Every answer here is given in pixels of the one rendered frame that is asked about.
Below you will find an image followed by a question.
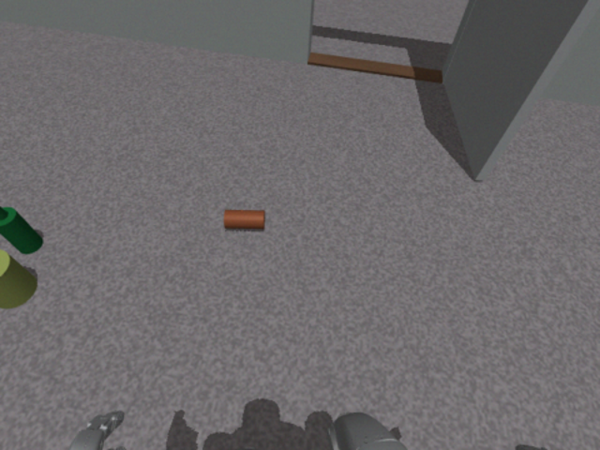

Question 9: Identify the left robot hand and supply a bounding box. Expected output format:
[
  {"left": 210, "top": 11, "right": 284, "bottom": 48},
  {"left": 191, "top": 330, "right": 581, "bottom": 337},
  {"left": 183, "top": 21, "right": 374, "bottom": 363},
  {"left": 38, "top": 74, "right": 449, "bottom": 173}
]
[{"left": 68, "top": 411, "right": 126, "bottom": 450}]

